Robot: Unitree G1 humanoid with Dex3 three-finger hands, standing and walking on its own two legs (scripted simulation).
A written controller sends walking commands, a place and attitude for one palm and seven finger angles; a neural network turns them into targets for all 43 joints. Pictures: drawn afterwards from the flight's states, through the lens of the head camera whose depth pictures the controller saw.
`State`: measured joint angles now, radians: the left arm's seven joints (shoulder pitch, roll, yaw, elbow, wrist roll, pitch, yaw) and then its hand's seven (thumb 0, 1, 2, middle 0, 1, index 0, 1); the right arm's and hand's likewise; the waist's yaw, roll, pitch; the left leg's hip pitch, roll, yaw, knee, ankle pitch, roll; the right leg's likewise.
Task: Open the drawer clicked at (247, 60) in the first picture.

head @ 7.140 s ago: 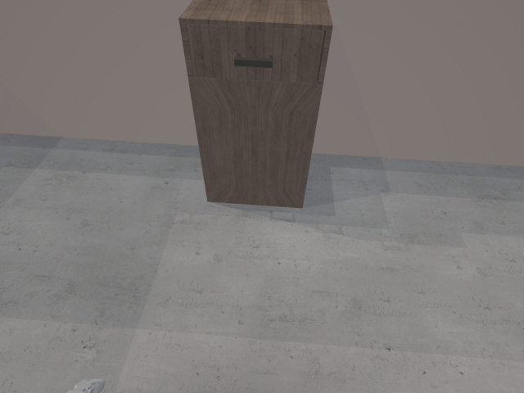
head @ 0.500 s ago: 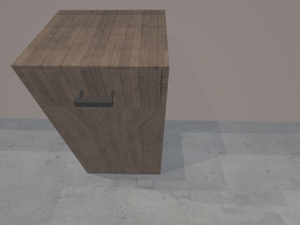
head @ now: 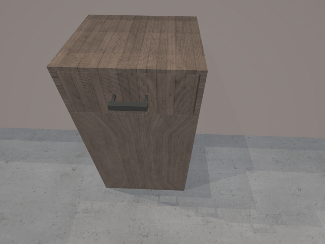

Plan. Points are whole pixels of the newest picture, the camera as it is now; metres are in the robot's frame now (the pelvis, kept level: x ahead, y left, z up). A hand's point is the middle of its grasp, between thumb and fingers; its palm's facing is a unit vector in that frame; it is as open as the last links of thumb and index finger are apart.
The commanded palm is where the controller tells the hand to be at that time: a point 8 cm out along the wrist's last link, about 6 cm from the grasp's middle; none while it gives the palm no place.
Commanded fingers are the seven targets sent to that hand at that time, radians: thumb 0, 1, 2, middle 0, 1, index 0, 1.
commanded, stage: come to a stop and stand still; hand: left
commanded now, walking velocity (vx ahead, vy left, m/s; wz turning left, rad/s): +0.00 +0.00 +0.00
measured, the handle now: (129, 101) +0.54 +0.16 +0.03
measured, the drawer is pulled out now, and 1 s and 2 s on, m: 0.00 0.00 0.00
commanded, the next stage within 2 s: look again from close up in 1.80 s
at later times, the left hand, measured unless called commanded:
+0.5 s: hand out of the picture -0.02 +0.16 -0.16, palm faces -0.01 -0.98 -0.19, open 7.4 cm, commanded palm none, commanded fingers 0.00 0.90 0.90 -0.20 -0.30 -0.20 -0.30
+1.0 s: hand out of the picture +0.00 +0.11 -0.16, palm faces +0.01 -0.98 -0.18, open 7.4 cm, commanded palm none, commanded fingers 0.00 0.90 0.90 -0.20 -0.30 -0.20 -0.30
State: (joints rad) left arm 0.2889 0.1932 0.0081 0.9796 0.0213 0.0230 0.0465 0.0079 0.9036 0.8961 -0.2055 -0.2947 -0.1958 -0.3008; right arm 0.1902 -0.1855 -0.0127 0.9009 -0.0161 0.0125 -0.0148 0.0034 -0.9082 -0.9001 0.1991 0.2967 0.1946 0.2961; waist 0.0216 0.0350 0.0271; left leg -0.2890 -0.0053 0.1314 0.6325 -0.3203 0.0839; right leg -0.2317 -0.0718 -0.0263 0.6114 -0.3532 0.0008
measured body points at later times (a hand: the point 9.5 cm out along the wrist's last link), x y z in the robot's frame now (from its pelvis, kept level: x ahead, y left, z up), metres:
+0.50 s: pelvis -0.02 -0.01 +0.01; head -0.01 -0.01 +0.46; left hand -0.02 +0.22 -0.14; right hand -0.03 -0.24 -0.15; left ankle +0.02 +0.06 -0.73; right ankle -0.01 -0.16 -0.72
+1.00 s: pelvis +0.01 -0.06 +0.01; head +0.02 -0.07 +0.46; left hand +0.01 +0.16 -0.14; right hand +0.02 -0.28 -0.15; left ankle +0.02 +0.06 -0.72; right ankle -0.01 -0.16 -0.73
